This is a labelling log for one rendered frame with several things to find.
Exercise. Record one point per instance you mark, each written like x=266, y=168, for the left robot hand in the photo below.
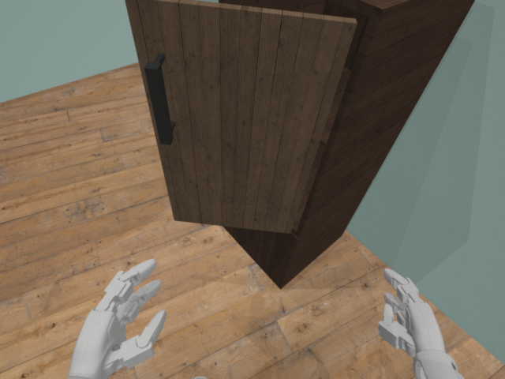
x=105, y=326

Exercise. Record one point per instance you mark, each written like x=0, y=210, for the right robot forearm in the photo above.
x=433, y=364

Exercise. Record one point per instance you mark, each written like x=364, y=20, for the cupboard door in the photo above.
x=249, y=90

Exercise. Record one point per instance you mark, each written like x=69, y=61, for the handle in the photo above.
x=156, y=87

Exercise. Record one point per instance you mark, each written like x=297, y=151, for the right robot hand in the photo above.
x=417, y=328

